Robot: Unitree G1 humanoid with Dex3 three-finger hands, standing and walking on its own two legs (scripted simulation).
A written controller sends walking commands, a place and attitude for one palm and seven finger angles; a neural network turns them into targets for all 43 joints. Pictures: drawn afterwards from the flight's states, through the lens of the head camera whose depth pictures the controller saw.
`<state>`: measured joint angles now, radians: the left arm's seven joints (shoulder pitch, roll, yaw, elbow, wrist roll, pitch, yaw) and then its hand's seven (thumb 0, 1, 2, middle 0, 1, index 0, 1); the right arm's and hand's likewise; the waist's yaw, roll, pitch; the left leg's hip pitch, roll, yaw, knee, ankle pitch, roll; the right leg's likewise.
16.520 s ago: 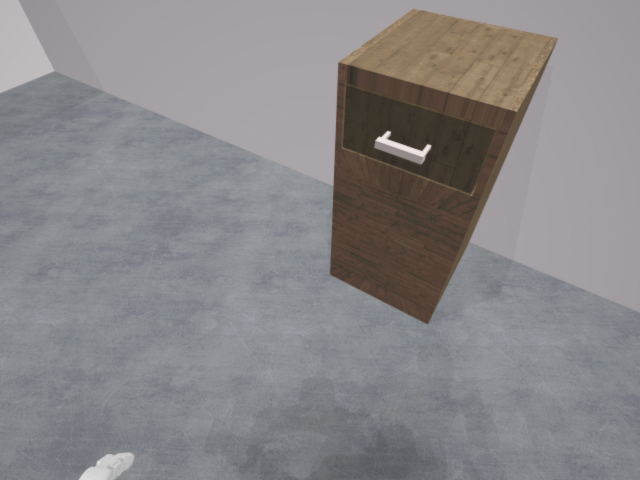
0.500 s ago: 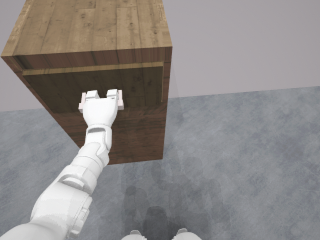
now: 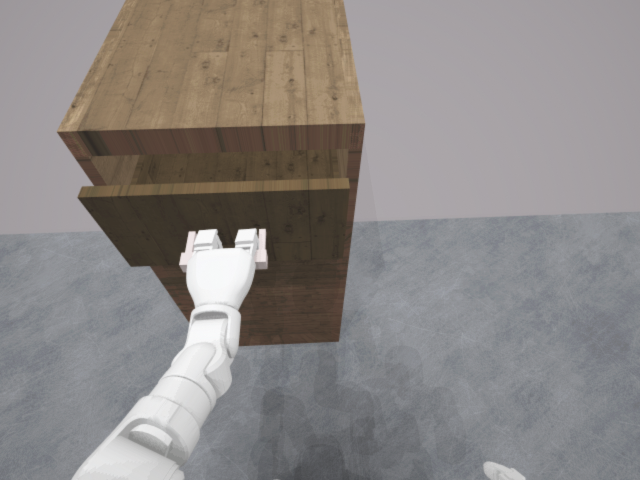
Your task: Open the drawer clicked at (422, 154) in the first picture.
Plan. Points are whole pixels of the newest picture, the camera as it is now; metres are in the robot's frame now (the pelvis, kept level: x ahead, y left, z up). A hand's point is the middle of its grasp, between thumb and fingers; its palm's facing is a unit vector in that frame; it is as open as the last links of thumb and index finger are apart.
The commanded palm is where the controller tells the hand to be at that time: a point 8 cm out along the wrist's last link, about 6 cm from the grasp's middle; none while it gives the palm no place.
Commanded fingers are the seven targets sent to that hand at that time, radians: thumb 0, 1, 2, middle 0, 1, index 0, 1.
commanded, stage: pull the drawer open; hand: left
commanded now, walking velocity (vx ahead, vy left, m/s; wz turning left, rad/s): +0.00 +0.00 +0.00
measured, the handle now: (226, 249) +0.44 +0.15 -0.02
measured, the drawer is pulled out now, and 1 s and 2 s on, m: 0.07 0.20 0.30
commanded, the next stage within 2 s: none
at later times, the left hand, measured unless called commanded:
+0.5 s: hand (228, 335) +0.31 +0.14 -0.04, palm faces -0.01 -0.09 -1.00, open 5.6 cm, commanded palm +0.27 +0.14 +0.01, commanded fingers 0.00 0.90 0.90 -0.40 -1.35 -0.40 -1.35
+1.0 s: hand (225, 380) +0.25 +0.13 -0.04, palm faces +0.00 -0.11 -0.99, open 5.6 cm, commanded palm +0.21 +0.14 +0.01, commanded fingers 0.00 0.90 0.90 -0.40 -1.35 -0.40 -1.35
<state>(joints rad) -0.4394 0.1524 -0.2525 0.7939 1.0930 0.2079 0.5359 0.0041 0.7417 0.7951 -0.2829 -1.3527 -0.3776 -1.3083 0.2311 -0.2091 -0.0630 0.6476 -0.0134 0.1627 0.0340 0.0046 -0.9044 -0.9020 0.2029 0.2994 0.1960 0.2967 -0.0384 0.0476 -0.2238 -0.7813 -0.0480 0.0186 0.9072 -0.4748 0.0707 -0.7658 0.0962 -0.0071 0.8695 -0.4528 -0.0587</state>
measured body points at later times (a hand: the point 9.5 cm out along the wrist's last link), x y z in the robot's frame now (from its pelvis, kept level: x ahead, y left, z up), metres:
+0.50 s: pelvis -0.02 -0.01 +0.00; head +0.03 -0.02 +0.45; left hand +0.31 +0.14 +0.01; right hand +0.11 -0.25 -0.12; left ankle -0.03 +0.07 -0.69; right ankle -0.03 -0.09 -0.69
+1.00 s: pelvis -0.02 -0.01 +0.00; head +0.01 -0.04 +0.45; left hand +0.25 +0.13 +0.01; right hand +0.15 -0.25 -0.11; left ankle -0.03 +0.07 -0.69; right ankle -0.03 -0.09 -0.69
